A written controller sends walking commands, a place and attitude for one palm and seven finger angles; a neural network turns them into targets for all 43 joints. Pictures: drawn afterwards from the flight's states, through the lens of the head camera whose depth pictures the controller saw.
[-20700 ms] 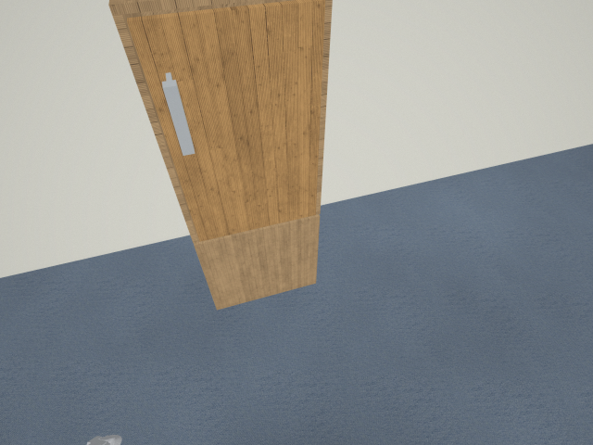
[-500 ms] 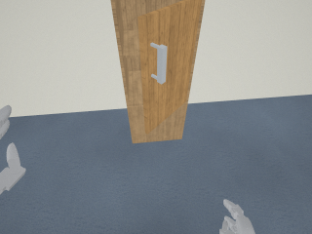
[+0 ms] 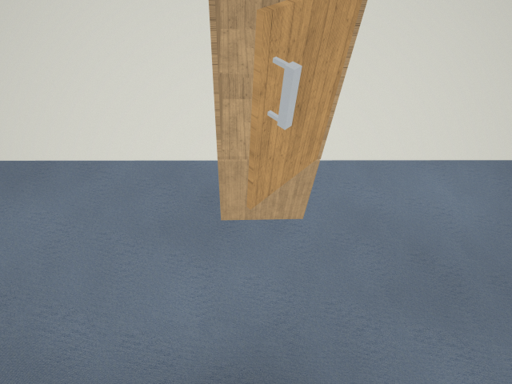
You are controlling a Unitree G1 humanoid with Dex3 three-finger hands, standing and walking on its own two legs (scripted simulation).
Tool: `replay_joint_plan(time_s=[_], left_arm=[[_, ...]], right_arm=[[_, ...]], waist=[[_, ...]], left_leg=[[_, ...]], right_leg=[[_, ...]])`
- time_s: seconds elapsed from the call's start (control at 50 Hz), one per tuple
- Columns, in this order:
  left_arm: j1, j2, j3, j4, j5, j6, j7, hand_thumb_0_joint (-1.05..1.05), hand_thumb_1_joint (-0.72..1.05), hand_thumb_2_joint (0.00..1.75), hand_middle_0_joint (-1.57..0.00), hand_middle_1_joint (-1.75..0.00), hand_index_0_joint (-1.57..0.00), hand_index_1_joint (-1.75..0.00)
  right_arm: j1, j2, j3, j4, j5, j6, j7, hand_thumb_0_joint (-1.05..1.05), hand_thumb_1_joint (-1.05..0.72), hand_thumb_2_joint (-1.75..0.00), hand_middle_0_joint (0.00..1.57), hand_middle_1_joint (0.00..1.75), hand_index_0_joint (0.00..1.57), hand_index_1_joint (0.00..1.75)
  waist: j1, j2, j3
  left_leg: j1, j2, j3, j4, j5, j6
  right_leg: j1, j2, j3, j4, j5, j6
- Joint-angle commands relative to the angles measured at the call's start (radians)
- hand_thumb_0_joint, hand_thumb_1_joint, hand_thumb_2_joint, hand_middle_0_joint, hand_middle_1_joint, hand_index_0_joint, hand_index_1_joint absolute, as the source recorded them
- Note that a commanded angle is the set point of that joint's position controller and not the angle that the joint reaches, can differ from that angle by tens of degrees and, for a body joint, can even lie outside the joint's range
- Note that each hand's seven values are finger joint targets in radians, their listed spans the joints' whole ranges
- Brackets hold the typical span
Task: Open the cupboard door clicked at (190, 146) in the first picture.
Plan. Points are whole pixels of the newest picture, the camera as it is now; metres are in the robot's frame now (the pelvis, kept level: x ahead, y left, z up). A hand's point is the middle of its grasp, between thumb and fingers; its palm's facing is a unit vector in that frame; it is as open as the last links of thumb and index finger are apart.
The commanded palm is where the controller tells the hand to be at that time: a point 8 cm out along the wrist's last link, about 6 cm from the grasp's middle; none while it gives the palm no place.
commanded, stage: let the arm hang, fingers relaxed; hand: left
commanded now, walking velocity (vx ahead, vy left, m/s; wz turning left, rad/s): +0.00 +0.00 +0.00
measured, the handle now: (281, 93) +0.68 -0.02 +0.09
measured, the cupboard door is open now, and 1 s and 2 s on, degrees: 42 42 42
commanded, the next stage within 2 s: look to check the result in 0.78 s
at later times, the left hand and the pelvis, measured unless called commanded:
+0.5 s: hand out of the picture -0.04 +0.18 -0.17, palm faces +0.04 -0.98 -0.20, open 7.4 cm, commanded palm none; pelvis -0.01 +0.01 +0.01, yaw -1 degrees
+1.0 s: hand out of the picture -0.03 +0.17 -0.17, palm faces +0.05 -0.98 -0.19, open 7.4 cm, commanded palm none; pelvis -0.01 +0.00 +0.01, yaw -1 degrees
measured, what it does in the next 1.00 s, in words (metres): stands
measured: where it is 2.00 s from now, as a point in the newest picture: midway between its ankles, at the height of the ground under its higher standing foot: outside the picture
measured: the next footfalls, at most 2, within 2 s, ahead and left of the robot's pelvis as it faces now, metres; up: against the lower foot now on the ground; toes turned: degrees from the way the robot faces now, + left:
none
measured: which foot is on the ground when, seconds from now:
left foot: down 0.00-1.00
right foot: down 0.00-1.00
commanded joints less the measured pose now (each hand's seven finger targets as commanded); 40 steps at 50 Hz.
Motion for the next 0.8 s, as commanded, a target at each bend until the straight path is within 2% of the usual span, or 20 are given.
replay_joint_plan(time_s=[0.0, 0.04, 0.08, 0.26, 0.5, 0.54, 0.6, 0.62, 0.78], left_arm=[[0.025, 0.135, 0.019, 0.035, 0.004, -0.045, -0.009, 0.00, 0.90, 0.90, -0.20, -0.30, -0.20, -0.30], [0.036, 0.124, 0.012, 0.081, 0.002, -0.046, -0.011, 0.00, 0.90, 0.90, -0.20, -0.30, -0.20, -0.30], [0.049, 0.112, 0.008, 0.119, 0.003, -0.047, -0.009, 0.00, 0.90, 0.90, -0.20, -0.30, -0.20, -0.30], [0.114, 0.072, 0.001, 0.199, 0.001, -0.043, -0.001, 0.00, 0.90, 0.90, -0.20, -0.30, -0.20, -0.30], [0.138, 0.041, 0.011, 0.204, 0.003, -0.042, 0.007, 0.00, 0.90, 0.90, -0.20, -0.30, -0.20, -0.30], [0.133, 0.041, 0.012, 0.199, 0.004, -0.043, 0.007, 0.00, 0.90, 0.90, -0.20, -0.30, -0.20, -0.30], [0.131, 0.036, 0.014, 0.196, 0.004, -0.046, 0.007, 0.00, 0.90, 0.90, -0.20, -0.30, -0.20, -0.30], [0.124, 0.036, 0.013, 0.192, 0.003, -0.046, 0.007, 0.00, 0.90, 0.90, -0.20, -0.30, -0.20, -0.30], [0.123, 0.034, 0.016, 0.187, 0.003, -0.049, 0.007, 0.00, 0.90, 0.90, -0.20, -0.30, -0.20, -0.30]], right_arm=[[0.019, -0.087, -0.022, 0.027, 0.001, -0.004, -0.012, 0.00, -0.90, -0.90, 0.20, 0.30, 0.20, 0.30], [0.045, -0.079, -0.021, 0.063, 0.004, -0.003, -0.014, 0.00, -0.90, -0.90, 0.20, 0.30, 0.20, 0.30], [0.073, -0.077, -0.024, 0.091, 0.006, -0.002, -0.017, 0.00, -0.90, -0.90, 0.20, 0.30, 0.20, 0.30], [0.158, -0.036, -0.021, 0.167, 0.004, 0.000, -0.020, 0.00, -0.90, -0.90, 0.20, 0.30, 0.20, 0.30], [0.202, 0.015, -0.021, 0.193, 0.001, -0.002, -0.020, 0.00, -0.90, -0.90, 0.20, 0.30, 0.20, 0.30], [0.209, 0.017, -0.022, 0.194, 0.000, -0.004, -0.020, 0.00, -0.90, -0.90, 0.20, 0.30, 0.20, 0.30], [0.210, 0.023, -0.023, 0.192, 0.000, -0.005, -0.020, 0.00, -0.90, -0.90, 0.20, 0.30, 0.20, 0.30], [0.213, 0.024, -0.022, 0.192, 0.000, -0.005, -0.020, 0.00, -0.90, -0.90, 0.20, 0.30, 0.20, 0.30], [0.200, 0.017, -0.027, 0.180, 0.002, -0.007, -0.024, 0.00, -0.90, -0.90, 0.20, 0.30, 0.20, 0.30]], waist=[[0.000, 0.177, -0.048], [-0.002, 0.163, -0.030], [-0.002, 0.089, -0.016], [-0.002, 0.019, 0.037], [0.003, 0.042, 0.084], [0.003, 0.052, 0.082], [0.002, 0.031, 0.074], [-0.001, 0.052, 0.079], [0.001, 0.061, 0.054]], left_leg=[[0.074, 0.086, -0.072, -0.109, 0.129, 0.023], [0.074, 0.089, -0.078, -0.126, 0.098, 0.026], [0.080, 0.095, -0.084, -0.138, 0.082, 0.029], [0.062, 0.088, -0.086, -0.182, -0.016, 0.036], [0.017, 0.075, -0.077, -0.182, -0.040, 0.035], [0.014, 0.074, -0.075, -0.181, -0.035, 0.034], [0.021, 0.072, -0.067, -0.165, -0.006, 0.033], [0.022, 0.070, -0.069, -0.165, -0.002, 0.032], [0.043, 0.080, -0.071, -0.158, 0.033, 0.033]], right_leg=[[0.004, -0.112, 0.115, -0.175, 0.165, -0.026], [-0.004, -0.108, 0.111, -0.192, 0.132, -0.029], [-0.011, -0.102, 0.098, -0.201, 0.104, -0.027], [-0.058, -0.095, 0.097, -0.197, 0.007, -0.026], [-0.092, -0.097, 0.099, -0.182, -0.033, -0.027], [-0.091, -0.098, 0.100, -0.178, -0.022, -0.027], [-0.089, -0.102, 0.101, -0.182, -0.013, -0.029], [-0.092, -0.101, 0.105, -0.182, -0.009, -0.030], [-0.074, -0.098, 0.098, -0.178, 0.043, -0.027]])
